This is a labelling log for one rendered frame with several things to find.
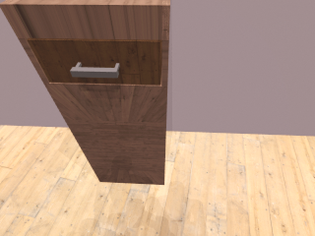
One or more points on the handle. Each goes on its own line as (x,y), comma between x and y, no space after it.
(95,72)

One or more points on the drawer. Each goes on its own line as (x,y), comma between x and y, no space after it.
(140,60)

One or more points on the cabinet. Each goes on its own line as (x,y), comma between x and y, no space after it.
(120,128)

